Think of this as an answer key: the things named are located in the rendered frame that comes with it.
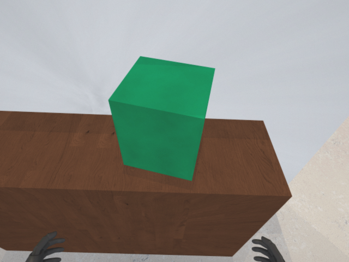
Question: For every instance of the robot right hand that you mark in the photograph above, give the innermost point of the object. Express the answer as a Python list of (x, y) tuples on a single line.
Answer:
[(271, 250)]

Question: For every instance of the robot left hand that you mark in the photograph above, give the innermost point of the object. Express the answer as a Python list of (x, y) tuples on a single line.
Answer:
[(40, 251)]

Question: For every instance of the pedestal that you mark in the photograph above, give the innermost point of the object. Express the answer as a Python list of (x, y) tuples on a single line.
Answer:
[(65, 173)]

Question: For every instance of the carton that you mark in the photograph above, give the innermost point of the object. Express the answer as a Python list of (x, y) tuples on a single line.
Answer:
[(159, 111)]

